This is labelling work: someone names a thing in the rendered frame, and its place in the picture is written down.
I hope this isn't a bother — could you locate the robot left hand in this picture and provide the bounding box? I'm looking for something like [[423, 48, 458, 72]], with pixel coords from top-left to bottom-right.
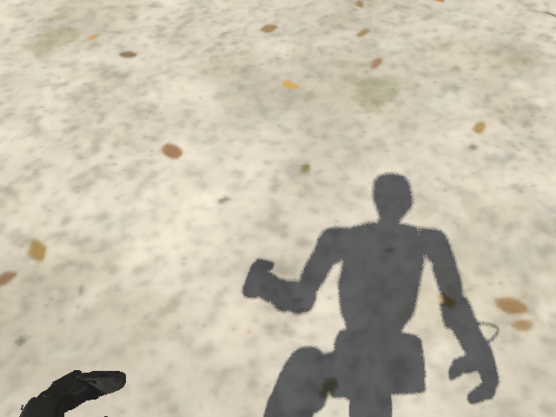
[[19, 370, 126, 417]]

